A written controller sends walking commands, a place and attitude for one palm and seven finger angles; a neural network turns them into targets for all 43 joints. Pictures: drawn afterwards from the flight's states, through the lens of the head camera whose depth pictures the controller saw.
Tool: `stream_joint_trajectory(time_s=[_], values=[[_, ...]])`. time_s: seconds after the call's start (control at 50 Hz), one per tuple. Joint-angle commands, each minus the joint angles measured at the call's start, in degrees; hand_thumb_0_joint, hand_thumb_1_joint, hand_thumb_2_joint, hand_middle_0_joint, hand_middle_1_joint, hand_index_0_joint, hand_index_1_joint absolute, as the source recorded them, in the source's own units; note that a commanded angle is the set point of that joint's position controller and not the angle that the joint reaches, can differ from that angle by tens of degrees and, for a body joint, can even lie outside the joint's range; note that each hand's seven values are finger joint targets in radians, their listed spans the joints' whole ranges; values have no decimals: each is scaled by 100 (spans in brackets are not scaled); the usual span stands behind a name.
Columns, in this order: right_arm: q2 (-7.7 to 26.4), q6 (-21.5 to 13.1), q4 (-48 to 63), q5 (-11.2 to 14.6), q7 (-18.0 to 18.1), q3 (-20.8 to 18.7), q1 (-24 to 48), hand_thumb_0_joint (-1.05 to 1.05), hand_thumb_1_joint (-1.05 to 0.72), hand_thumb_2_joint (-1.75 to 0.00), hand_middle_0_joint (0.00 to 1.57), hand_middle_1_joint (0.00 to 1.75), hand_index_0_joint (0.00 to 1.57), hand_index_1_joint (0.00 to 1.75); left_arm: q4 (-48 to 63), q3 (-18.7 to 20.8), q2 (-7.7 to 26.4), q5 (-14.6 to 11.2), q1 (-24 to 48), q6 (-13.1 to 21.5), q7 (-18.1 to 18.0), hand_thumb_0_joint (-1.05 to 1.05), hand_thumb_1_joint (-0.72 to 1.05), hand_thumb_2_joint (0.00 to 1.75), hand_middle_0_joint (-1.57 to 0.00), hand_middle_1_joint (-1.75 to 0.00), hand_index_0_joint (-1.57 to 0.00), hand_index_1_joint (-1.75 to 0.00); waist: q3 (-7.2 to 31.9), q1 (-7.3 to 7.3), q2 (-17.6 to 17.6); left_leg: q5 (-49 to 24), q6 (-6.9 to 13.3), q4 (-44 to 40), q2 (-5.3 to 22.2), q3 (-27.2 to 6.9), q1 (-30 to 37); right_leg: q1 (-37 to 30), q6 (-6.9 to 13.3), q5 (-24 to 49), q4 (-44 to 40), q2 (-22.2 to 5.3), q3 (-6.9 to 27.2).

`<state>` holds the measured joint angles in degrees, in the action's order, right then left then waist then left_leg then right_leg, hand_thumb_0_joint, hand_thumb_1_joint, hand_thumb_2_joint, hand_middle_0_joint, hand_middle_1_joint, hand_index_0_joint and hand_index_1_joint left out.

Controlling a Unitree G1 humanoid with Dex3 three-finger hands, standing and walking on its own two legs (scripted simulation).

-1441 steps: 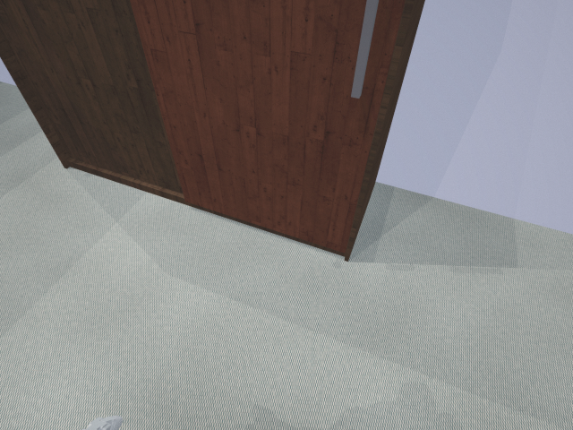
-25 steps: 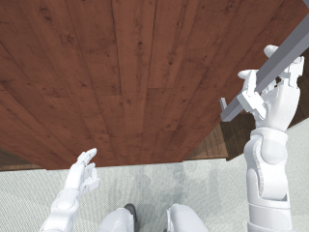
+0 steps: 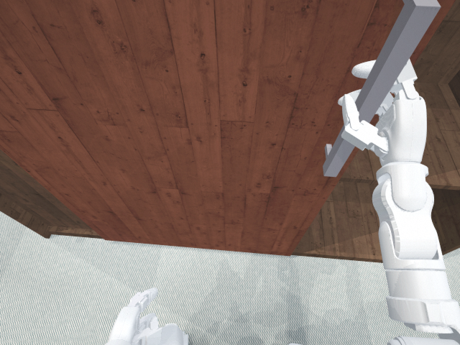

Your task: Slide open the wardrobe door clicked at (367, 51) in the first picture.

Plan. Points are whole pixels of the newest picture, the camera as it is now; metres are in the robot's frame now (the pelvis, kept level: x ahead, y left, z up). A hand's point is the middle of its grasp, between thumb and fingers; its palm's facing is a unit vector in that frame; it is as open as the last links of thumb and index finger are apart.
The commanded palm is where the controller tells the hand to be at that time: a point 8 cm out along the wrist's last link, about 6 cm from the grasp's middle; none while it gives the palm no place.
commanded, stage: step sideways, sliding the door along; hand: right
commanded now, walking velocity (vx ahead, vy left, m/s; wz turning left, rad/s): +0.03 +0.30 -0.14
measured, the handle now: (359, 103) +0.42 -0.20 +0.17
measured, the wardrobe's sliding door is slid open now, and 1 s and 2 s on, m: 0.50 0.55 0.55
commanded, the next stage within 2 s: stop walking and hold the door there in 0.42 s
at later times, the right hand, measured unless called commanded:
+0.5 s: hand (301, 114) +0.39 -0.10 +0.19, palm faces +0.38 +0.92 -0.05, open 6.3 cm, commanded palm +0.36 -0.07 +0.17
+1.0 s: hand (307, 114) +0.39 -0.11 +0.18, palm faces +0.57 +0.79 -0.22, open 6.3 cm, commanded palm +0.34 -0.16 +0.15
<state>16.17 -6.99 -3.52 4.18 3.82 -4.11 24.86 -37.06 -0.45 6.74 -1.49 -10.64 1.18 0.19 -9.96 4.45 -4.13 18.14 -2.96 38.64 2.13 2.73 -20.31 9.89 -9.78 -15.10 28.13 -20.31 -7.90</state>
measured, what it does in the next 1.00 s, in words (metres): steps to the left: left foot, then right foot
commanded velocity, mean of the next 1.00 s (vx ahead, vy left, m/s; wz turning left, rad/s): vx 0.06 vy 0.02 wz -0.03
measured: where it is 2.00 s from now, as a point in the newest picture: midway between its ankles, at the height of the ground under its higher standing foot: outside the picture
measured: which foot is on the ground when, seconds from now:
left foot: up 0.00-0.02, down 0.04-0.30, up 0.32-0.66, down 0.68-1.00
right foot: down 0.00-0.04, up 0.06-0.28, down 0.30-0.68, up 0.70-1.00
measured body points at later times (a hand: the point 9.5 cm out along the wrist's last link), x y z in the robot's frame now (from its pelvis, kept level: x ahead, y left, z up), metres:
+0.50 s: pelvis -0.02 +0.15 +0.01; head +0.06 +0.10 +0.45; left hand +0.18 +0.34 -0.10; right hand +0.36 -0.15 +0.19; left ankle +0.03 +0.33 -0.64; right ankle -0.03 +0.00 -0.74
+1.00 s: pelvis +0.01 +0.23 +0.00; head +0.04 +0.25 +0.45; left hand +0.16 +0.53 -0.10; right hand +0.36 -0.15 +0.20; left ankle +0.07 +0.38 -0.74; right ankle +0.01 +0.10 -0.70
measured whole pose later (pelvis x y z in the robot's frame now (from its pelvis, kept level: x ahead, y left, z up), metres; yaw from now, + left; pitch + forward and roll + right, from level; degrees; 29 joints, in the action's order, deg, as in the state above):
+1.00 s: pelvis +0.01 +0.23 +0.00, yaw -6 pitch -1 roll -2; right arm 30.4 -9.2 -43.0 0.3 3.5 -25.9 35.1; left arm -41.9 2.6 22.0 -2.6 -10.1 1.0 -4.4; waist -4.5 -2.6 0.0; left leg 10.9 -2.7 30.3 8.5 4.1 -18.1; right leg 22.0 -1.7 -25.4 47.2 -0.4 -3.7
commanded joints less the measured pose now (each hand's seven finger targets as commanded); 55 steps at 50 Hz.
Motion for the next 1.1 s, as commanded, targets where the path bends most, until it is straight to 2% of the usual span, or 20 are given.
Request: stream_joint_trajectory(time_s=[0.0,0.04,0.08,0.22,0.24,0.26,0.28,0.3,0.4,0.5,0.52,0.58,0.62,0.66,0.7,0.74,0.8,1.0,1.04,1.08], values=[[355,-538,1444,-131,-93,279,2706,0,-90,-90,45,140,45,140,909,349,1039,-247,676,343,-69,0,90,90,-20,-30,-20,-30,2687,-471,-700,-1833,191,-2001,9,321,1642,-651,1464,2226,1397,617,-51],[959,-385,1346,-176,73,-128,2502,0,-90,-90,45,140,45,140,1045,239,769,-200,1093,328,-201,0,90,90,-20,-30,-20,-30,2878,-190,1821,-5308,1025,-1439,1882,-1233,2506,1744,1351,-2745,3599,1602,244],[682,-294,1586,-59,171,-41,2807,0,-90,-90,45,140,45,140,865,256,930,-120,1034,311,-334,0,90,90,-20,-30,-20,-30,3020,-174,2317,-4605,1215,-1182,1806,-1077,2563,1810,895,-2471,4123,1432,852],[322,-360,1283,-61,313,14,3493,0,-90,-90,45,140,45,140,613,232,1113,3,782,17,-529,0,90,90,-20,-30,-20,-30,3165,-472,1534,-3587,1087,-492,1065,-144,1826,144,897,-67,261,1613,-124],[92,-390,1292,-36,259,286,3756,0,-90,-90,45,140,45,140,615,290,1209,-5,631,38,-544,0,90,90,-20,-30,-20,-30,3260,-652,912,-2575,833,125,890,-2,721,-1191,1010,908,-482,1220,216],[-152,-434,1319,57,190,517,3882,0,-90,-90,45,140,45,140,692,397,1459,6,632,79,-534,0,90,90,-20,-30,-20,-30,3232,-690,-659,-593,420,1147,313,249,-951,-2497,1550,2397,-777,-173,1909],[-512,-448,1213,58,133,845,4080,0,-90,-90,45,140,45,140,715,347,1297,-28,692,165,-444,0,90,90,-20,-30,-20,-30,3386,-568,-1240,1346,295,2334,-52,-290,-1938,-3141,2225,4319,-604,-1497,3567],[-541,-409,849,32,61,879,4338,0,-90,-90,45,140,45,140,717,314,1216,-112,932,219,-309,0,90,90,-20,-30,-20,-30,3144,-533,-577,921,376,3058,71,-855,-1915,-2719,2399,4113,-492,-1573,3067],[-1006,-60,631,-50,-72,1500,4777,0,-90,-90,45,140,45,140,576,475,1418,-156,586,212,-144,0,90,90,-20,-30,-20,-30,2487,-618,-800,56,192,2838,246,-279,-2018,-1946,1764,3440,-317,-474,1078],[-749,19,508,28,-166,1325,4781,0,-90,-90,45,140,45,140,715,530,1433,-160,362,254,-168,0,90,90,-20,-30,-20,-30,2814,-672,-1401,105,12,1615,11,404,-1217,-2098,1627,4263,-177,-79,323],[2612,53,-1461,-210,161,-1896,3228,0,-90,-90,45,140,45,140,350,569,1715,-104,77,62,-306,0,90,90,-20,-30,-20,-30,2980,-484,-1599,203,-57,1363,-141,567,-1023,-2013,1605,4552,-190,29,121],[1701,-171,-786,-179,-47,-800,3511,0,-90,-90,45,140,45,140,702,381,1501,-137,234,88,-255,0,90,90,-20,-30,-20,-30,2808,-472,-1998,-388,3,-623,-371,850,150,-1470,1262,3724,472,381,-173],[2096,-306,-1030,-227,-36,-1135,3287,0,-90,-90,45,140,45,140,630,320,1437,-233,269,144,-215,0,90,90,-20,-30,-20,-30,2834,-457,-1225,-1703,67,-1656,-141,565,1529,-685,1015,2258,1213,826,-168],[3455,-261,-2003,-354,95,-2215,2482,0,-90,-90,45,140,45,140,767,206,1197,-176,496,45,-364,0,90,90,-20,-30,-20,-30,2897,-265,1702,-5516,813,-1320,1905,-1631,3088,1911,856,-2002,3158,1812,130],[4024,-125,-2296,-337,171,-2900,2397,0,-90,-90,45,140,45,140,628,217,1419,-165,439,94,-505,0,90,90,-20,-30,-20,-30,2714,-290,1539,-5557,856,-1281,2209,-1591,2566,2178,820,-1956,3970,1583,863],[3699,-238,-2108,-172,227,-2844,2735,0,-90,-90,45,140,45,140,483,274,1597,-165,612,226,-526,0,90,90,-20,-30,-20,-30,2654,-312,2482,-5094,901,-1114,2091,-1511,2515,2317,761,-1724,4272,1647,1218],[3735,-362,-2913,-247,264,-3024,2265,0,-90,-90,45,140,45,140,311,290,1690,-117,482,210,-495,0,90,90,-20,-30,-20,-30,2759,-335,2364,-5285,872,-1126,1952,-817,2465,2093,711,-1343,3682,1825,902],[3702,-609,-3019,-415,286,-2634,2825,0,-90,-90,45,140,45,140,228,412,1867,-108,18,168,-557,0,90,90,-20,-30,-20,-30,2585,-461,1055,-2302,718,-1528,1550,-538,1119,128,804,200,165,1904,321],[3379,-730,-2760,-389,231,-2335,2998,0,-90,-90,45,140,45,140,316,481,1996,-104,23,172,-593,0,90,90,-20,-30,-20,-30,2366,-440,23,-1418,429,-996,861,-209,682,-199,946,991,-602,1288,646],[3253,-794,-2582,-341,202,-2176,3230,0,-90,-90,45,140,45,140,458,441,2026,-200,-96,140,-552,0,90,90,-20,-30,-20,-30,2179,-366,-1102,558,185,43,-27,181,381,179,1620,2763,-818,255,1717]])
